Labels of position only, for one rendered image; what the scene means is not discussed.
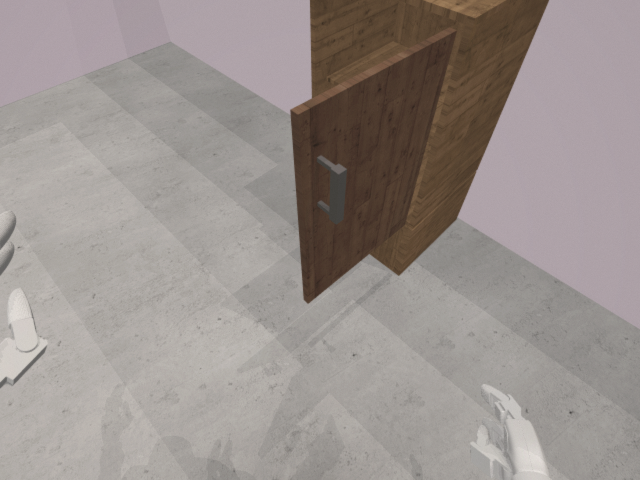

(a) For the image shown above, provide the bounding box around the robot right hand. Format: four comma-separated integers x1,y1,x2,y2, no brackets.
470,384,550,480

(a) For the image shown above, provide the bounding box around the handle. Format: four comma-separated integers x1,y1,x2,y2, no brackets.
317,155,347,225

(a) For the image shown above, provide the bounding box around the cupboard door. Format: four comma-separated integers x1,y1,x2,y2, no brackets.
290,27,457,304

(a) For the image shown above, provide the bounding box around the robot left hand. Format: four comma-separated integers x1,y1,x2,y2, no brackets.
0,211,48,388

